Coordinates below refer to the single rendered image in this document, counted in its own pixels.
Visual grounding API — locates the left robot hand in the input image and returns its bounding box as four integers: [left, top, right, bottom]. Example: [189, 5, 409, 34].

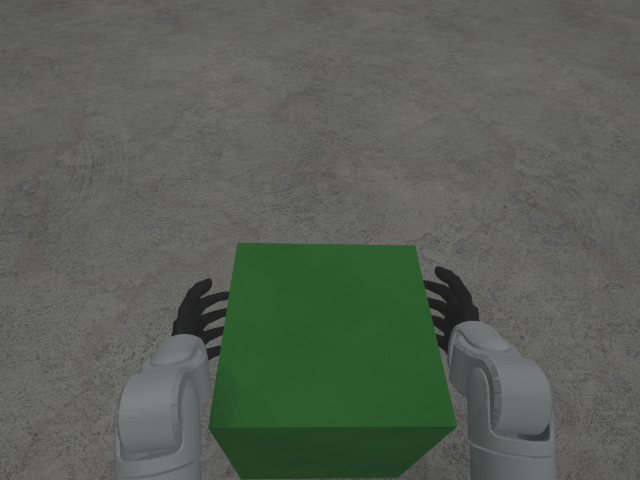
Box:
[171, 278, 229, 360]

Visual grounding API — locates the left robot forearm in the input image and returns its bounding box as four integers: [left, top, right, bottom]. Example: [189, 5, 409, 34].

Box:
[115, 334, 212, 480]

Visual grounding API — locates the carton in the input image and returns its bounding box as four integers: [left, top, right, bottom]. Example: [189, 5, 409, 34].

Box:
[208, 243, 457, 479]

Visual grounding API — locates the right robot hand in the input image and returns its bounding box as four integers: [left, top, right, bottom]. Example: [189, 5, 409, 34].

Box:
[423, 266, 480, 354]

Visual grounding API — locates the right robot forearm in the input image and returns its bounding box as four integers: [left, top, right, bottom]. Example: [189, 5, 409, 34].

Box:
[447, 321, 556, 480]

